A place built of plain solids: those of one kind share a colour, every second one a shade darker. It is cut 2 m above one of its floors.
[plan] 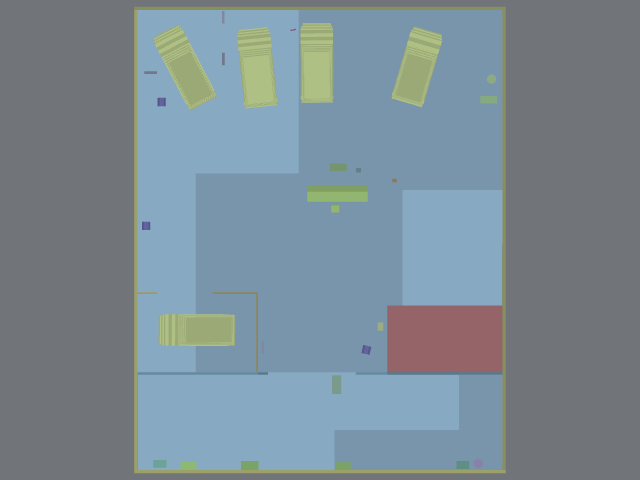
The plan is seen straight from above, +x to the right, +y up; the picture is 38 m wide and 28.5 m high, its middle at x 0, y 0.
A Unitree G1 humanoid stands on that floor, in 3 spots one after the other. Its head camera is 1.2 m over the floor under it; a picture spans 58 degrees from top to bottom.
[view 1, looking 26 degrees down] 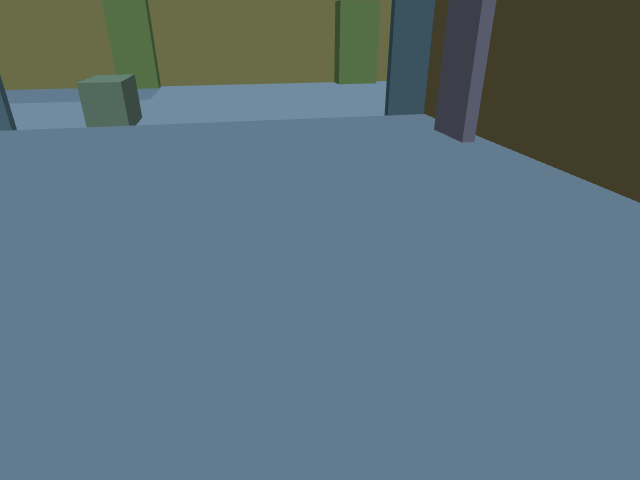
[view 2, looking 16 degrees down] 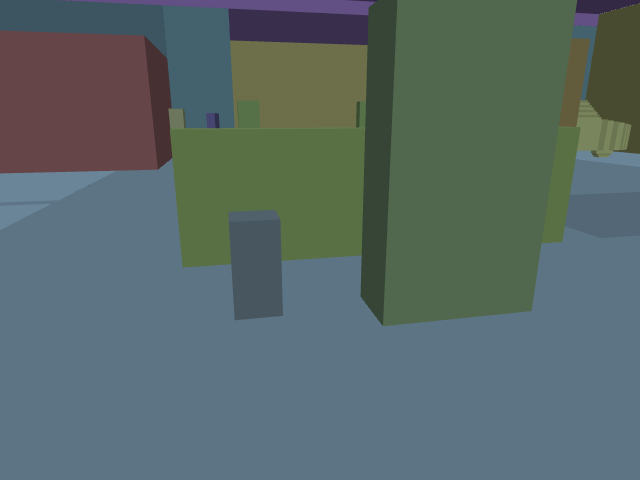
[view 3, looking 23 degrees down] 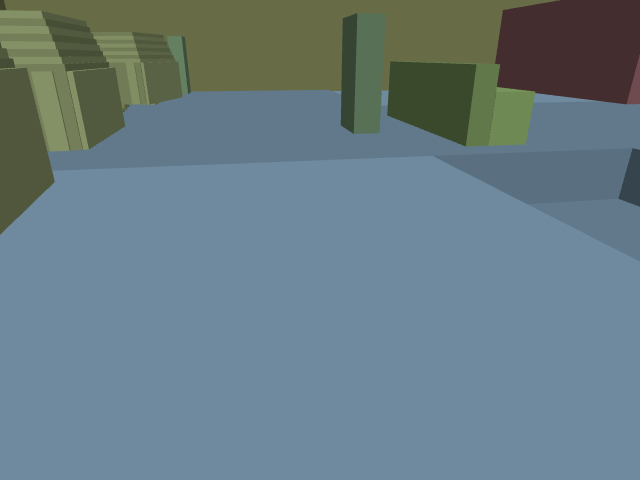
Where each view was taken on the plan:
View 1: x -0.64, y -1.38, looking -102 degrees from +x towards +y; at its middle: floor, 2.74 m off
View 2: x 2.43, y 6.73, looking -102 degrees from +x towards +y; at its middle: counter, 3.74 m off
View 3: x -6.56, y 6.37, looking -10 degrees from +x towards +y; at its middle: floor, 3.07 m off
